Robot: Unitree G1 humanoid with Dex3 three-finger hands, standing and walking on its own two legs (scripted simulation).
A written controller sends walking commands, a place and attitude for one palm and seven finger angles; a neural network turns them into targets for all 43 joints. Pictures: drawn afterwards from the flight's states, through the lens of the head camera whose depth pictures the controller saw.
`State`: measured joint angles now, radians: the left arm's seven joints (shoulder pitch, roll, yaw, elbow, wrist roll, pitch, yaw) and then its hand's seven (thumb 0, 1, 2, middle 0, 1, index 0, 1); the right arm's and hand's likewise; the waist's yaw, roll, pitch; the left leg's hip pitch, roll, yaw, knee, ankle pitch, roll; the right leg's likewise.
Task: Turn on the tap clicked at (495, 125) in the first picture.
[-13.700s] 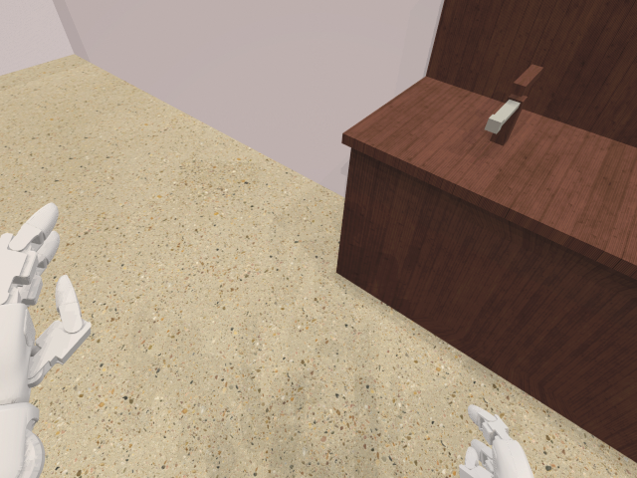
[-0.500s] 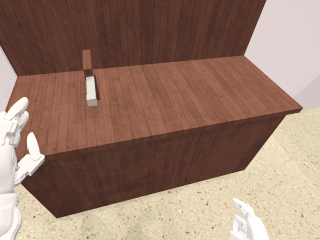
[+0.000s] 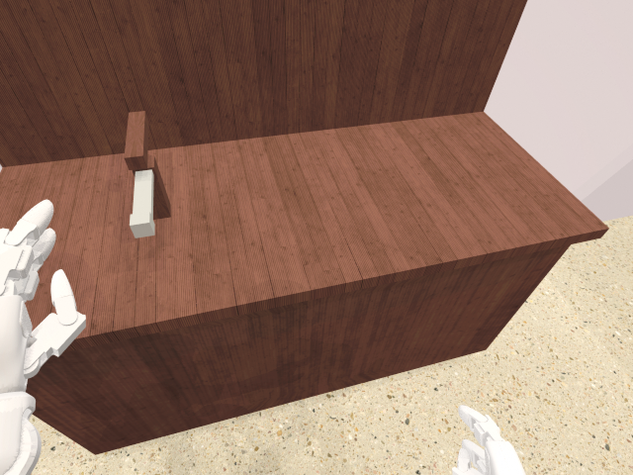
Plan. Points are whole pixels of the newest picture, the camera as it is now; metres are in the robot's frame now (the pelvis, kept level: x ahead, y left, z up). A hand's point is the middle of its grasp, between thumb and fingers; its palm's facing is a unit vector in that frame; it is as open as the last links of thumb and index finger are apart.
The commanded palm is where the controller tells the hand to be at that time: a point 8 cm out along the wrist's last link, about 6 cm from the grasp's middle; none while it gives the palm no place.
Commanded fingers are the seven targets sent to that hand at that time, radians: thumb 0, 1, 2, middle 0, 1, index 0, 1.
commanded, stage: shuffle to correct the standing spot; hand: left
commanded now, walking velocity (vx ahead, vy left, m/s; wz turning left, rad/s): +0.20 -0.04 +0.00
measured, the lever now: (142, 224) +0.43 +0.31 +0.05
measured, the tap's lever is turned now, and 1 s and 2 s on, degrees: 0 0 0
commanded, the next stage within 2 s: come to a stop and stand still in 0.24 s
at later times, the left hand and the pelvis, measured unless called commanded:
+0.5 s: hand (143, 208) +0.34 +0.23 +0.18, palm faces +0.36 -0.83 -0.42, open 7.4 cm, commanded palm +0.28 +0.27 +0.18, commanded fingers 0.00 0.90 0.90 -0.20 -0.30 -0.20 -0.30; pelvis +0.12 -0.01 +0.00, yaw -1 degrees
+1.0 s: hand (60, 177) +0.34 +0.31 +0.21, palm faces +0.56 -0.78 -0.29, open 7.4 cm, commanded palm +0.28 +0.29 +0.18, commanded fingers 0.00 0.90 0.90 -0.20 -0.30 -0.20 -0.30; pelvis +0.11 +0.01 -0.02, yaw -1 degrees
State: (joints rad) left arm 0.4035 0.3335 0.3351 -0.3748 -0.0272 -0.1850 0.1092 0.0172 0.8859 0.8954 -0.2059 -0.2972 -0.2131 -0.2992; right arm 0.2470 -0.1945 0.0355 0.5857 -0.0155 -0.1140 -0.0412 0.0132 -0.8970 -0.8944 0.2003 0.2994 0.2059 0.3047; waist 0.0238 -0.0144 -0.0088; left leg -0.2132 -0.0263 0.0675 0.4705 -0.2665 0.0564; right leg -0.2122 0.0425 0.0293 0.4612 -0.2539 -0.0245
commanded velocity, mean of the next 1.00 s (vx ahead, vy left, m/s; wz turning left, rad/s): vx -0.03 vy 0.00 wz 0.00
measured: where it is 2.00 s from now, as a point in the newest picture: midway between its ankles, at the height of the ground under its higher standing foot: outside the picture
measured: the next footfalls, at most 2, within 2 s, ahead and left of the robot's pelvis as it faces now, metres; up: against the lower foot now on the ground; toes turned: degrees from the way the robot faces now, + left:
right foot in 0.56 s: +0.29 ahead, -0.13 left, +0.00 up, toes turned -5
left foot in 0.78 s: +0.21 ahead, +0.12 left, +0.00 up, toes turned +7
